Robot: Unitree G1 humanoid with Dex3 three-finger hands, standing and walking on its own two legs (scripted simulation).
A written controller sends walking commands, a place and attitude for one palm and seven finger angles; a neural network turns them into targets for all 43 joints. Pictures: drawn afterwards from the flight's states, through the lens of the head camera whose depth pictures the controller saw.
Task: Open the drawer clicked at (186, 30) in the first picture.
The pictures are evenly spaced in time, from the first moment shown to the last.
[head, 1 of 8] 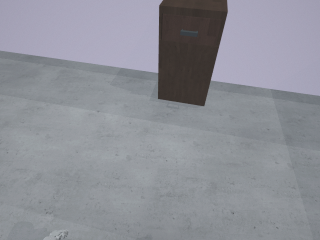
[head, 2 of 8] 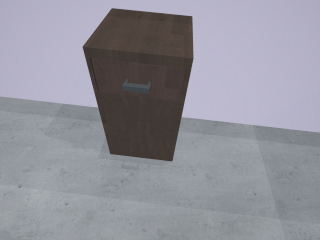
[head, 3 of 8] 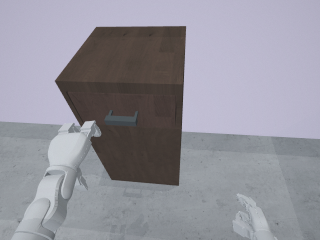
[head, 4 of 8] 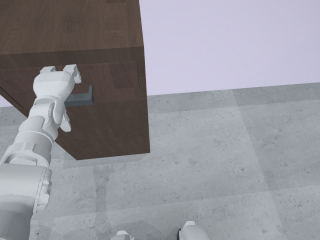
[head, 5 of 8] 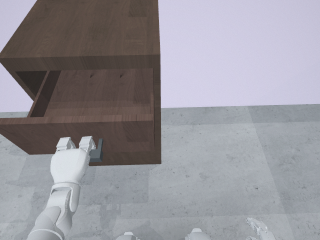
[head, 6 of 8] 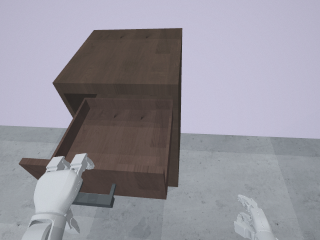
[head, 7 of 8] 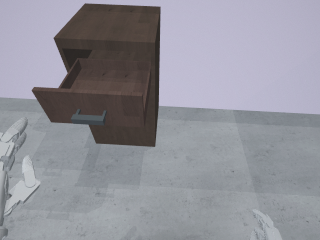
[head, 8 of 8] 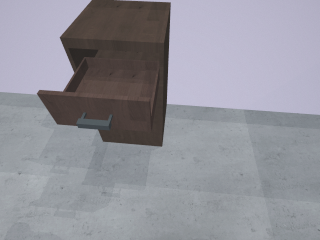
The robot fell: no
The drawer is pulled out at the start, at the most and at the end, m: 0.00 0.30 0.30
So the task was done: yes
